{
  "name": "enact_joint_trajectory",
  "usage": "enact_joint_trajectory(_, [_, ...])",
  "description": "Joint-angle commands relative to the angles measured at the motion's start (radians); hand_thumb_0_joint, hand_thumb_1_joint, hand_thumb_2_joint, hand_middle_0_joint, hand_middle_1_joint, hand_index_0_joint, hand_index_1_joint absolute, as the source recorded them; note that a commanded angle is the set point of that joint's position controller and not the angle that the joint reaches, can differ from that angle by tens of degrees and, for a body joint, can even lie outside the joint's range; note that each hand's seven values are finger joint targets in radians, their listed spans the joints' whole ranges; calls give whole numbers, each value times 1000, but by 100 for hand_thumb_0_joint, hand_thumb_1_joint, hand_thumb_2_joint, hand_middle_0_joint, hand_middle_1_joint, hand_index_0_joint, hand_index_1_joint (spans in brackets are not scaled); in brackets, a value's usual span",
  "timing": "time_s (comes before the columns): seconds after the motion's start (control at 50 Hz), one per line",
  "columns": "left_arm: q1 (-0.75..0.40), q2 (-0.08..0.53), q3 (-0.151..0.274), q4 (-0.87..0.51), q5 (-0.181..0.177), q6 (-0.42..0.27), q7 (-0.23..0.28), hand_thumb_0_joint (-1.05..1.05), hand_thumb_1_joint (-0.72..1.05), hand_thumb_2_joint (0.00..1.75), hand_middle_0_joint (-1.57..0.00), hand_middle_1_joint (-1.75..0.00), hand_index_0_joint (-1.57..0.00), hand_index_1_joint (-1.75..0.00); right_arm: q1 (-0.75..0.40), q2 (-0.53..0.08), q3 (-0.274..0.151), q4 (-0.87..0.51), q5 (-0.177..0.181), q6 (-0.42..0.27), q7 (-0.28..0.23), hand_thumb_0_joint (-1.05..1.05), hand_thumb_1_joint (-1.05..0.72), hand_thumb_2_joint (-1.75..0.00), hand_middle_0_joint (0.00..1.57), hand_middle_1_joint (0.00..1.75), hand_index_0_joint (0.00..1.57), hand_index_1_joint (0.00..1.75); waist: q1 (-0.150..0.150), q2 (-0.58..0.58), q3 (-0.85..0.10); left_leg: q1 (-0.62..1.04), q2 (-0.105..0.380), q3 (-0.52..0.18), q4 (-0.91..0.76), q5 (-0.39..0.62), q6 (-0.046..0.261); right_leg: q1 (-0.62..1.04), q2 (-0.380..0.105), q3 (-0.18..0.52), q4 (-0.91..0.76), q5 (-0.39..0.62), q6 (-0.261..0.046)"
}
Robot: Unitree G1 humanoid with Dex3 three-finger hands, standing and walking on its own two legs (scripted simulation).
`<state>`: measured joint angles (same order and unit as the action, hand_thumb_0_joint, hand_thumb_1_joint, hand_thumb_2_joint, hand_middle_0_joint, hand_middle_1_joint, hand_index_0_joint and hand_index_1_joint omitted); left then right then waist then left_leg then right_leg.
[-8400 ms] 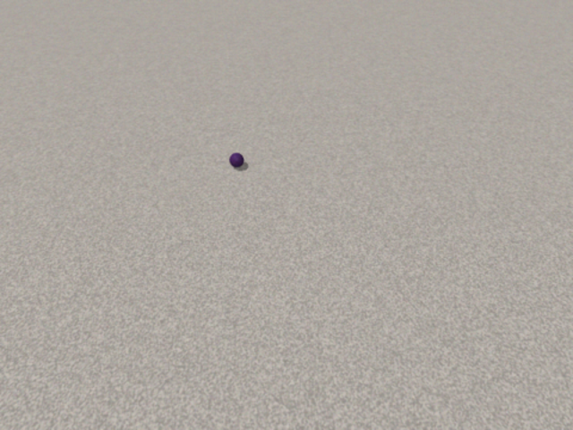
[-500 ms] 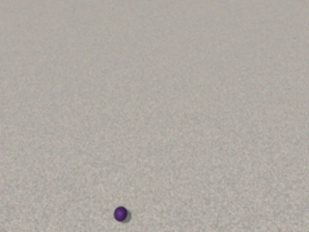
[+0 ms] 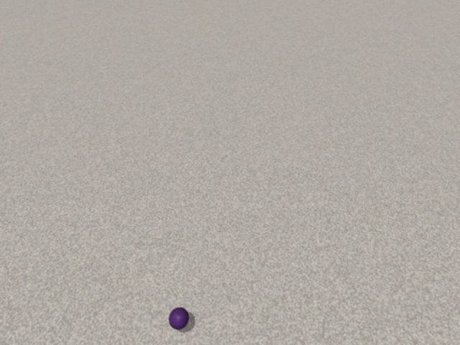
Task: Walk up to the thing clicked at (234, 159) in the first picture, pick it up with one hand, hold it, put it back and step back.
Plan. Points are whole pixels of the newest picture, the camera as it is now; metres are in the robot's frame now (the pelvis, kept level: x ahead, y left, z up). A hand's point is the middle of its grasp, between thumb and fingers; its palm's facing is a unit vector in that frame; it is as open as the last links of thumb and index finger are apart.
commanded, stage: stand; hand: left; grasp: from above
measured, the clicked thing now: (178, 318) +0.37 +0.24 -0.74
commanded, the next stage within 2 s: rise first in 0.50 s
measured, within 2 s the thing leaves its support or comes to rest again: neither
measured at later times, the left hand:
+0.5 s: hand out of the picture +0.07 +0.25 -0.16, palm faces -0.02 -0.94 -0.34, open 7.4 cm
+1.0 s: hand out of the picture +0.14 +0.26 -0.19, palm faces -0.08 -0.92 -0.39, open 11.8 cm
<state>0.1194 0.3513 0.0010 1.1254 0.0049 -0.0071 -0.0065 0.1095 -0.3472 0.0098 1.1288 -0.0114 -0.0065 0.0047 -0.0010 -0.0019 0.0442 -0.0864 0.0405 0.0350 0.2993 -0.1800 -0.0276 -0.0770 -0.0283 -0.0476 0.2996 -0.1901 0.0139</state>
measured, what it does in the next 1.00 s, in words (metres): stands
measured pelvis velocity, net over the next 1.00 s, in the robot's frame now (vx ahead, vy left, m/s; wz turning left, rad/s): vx -0.01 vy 0.01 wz -0.01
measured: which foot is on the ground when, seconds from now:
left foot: down 0.00-1.00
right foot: down 0.00-1.00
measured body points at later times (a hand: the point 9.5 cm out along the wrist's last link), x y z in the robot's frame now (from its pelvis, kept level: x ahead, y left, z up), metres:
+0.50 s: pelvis +0.00 +0.00 +0.00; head +0.01 +0.00 +0.45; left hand +0.07 +0.30 -0.13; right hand +0.08 -0.30 -0.13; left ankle -0.01 +0.13 -0.75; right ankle -0.02 -0.12 -0.75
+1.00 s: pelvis -0.01 +0.01 -0.04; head +0.05 +0.02 +0.41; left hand +0.14 +0.30 -0.16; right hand +0.08 -0.25 -0.15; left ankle -0.01 +0.13 -0.75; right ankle -0.02 -0.12 -0.75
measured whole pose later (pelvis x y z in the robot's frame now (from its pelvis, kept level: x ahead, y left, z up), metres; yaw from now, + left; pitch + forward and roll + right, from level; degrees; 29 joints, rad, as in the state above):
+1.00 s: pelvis -0.01 +0.01 -0.04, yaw +0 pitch +10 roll -1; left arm 0.03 0.31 0.14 0.91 0.17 0.08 0.01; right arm 0.26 -0.23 -0.03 0.69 0.02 -0.04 -0.01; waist -0.04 0.00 -0.03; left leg -0.55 0.05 0.03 0.74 -0.36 -0.01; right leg -0.54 -0.04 -0.03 0.72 -0.35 0.02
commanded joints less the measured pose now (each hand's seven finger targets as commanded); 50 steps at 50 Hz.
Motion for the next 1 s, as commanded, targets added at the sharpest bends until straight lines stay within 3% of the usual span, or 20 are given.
enact_joint_trajectory(0.0, [-38,216,39,-56,3,-23,17,0,90,90,-20,-30,-20,-30,-37,-217,-44,-52,2,-21,-14,0,-90,-90,20,30,20,30,1,4,-64,13,111,-91,-38,191,37,2,-121,88,-39,174,-31])
enact_joint_trajectory(0.56, [-31,216,36,-57,5,-25,18,0,90,90,-20,-30,-20,-30,-34,-212,-46,-54,1,-19,-11,0,-90,-90,20,30,20,30,-2,3,-65,12,107,-91,-35,183,35,0,-119,87,-42,180,-32])
enact_joint_trajectory(0.58, [-29,217,37,-60,6,-25,18,0,82,98,-12,-38,-12,-38,-38,-216,-47,-56,1,-18,-12,0,-95,-93,20,31,20,31,0,6,-68,15,108,-87,-29,181,38,1,-121,89,-44,185,-32])
enact_joint_trajectory(0.6, [-380,46,41,-410,-40,-113,31,0,74,103,-17,-46,-13,-46,-8,-44,-11,-331,71,-67,-34,0,-99,-93,20,30,20,30,-123,48,11,-113,-48,26,45,44,39,-232,10,28,24,119,-20])
enact_joint_trajectory(0.62, [-463,105,62,-341,-35,-102,36,0,66,101,-18,-54,-14,-54,42,-74,-16,-280,71,-65,-43,0,-96,-92,20,30,20,30,-87,-1,-31,-109,-47,21,59,29,45,-171,8,17,28,86,-14])
enact_joint_trajectory(0.64, [-269,225,137,-182,-8,-63,41,0,58,98,-14,-62,-12,-62,82,-110,-40,-277,73,-54,-53,0,-94,-91,20,30,20,30,-50,1,-34,-132,-46,20,67,23,42,-170,12,9,41,60,-22])
enact_joint_trajectory(0.66, [-236,236,152,-103,17,-42,31,0,50,98,-13,-70,-12,-70,98,-107,-51,-293,65,-47,-52,0,-95,-91,20,30,20,30,-44,-39,-65,-165,-51,17,107,34,45,-178,11,8,65,58,-22])
enact_joint_trajectory(0.68, [-296,225,148,-110,36,-41,14,0,43,99,-11,-78,-11,-78,104,-98,-57,-325,64,-49,-52,0,-94,-91,20,30,20,30,-41,-54,-82,-184,-47,13,135,41,48,-197,14,4,99,66,-24])
enact_joint_trajectory(0.7, [-286,230,165,-106,68,-48,3,0,35,98,-7,-86,-9,-86,116,-101,-76,-347,46,-55,-52,0,-96,-92,20,30,20,30,-30,-49,-151,-193,-48,12,176,68,48,-199,11,10,146,101,-23])
enact_joint_trajectory(0.74, [-129,204,191,-71,115,-33,-10,0,19,99,-1,-102,-5,-101,160,-95,-96,-376,31,-61,-41,0,-96,-92,20,30,20,30,10,15,-235,-233,-55,8,242,126,34,-218,15,7,228,137,-35])
enact_joint_trajectory(0.78, [-94,199,205,-138,137,-19,-3,0,4,100,0,-108,-4,-105,164,-84,-103,-431,33,-64,-36,0,-95,-91,20,30,20,30,33,49,-282,-241,-61,6,261,147,25,-226,21,6,255,137,-38])
enact_joint_trajectory(0.82, [-76,156,184,-190,148,16,12,0,-10,99,-2,-109,-5,-105,145,-78,-105,-478,39,-63,-32,0,-91,-90,20,30,20,30,16,53,-258,-262,-56,-2,264,127,23,-263,28,-1,258,105,-39])
enact_joint_trajectory(0.9, [-115,161,185,-287,172,74,34,0,-40,98,-6,-108,-7,-106,113,-71,-102,-551,39,-71,-25,0,-92,-91,20,30,20,30,-3,15,-238,-355,-44,-10,344,77,25,-356,34,-8,330,43,-34])
enact_joint_trajectory(0.94, [-87,126,178,-297,183,83,37,0,-47,97,-6,-108,-7,-106,126,-63,-105,-568,33,-81,-21,0,-90,-90,20,30,20,30,-9,-1,-247,-407,-38,-15,403,36,25,-421,37,-11,387,1,-32])
enact_joint_trajectory(0.98, [-81,148,203,-375,198,72,42,0,-53,98,-7,-107,-8,-107,136,-57,-108,-585,29,-97,-19,0,-89,-90,20,30,20,30,-1,33,-282,-445,-34,-19,456,16,23,-471,35,-10,451,-23,-34])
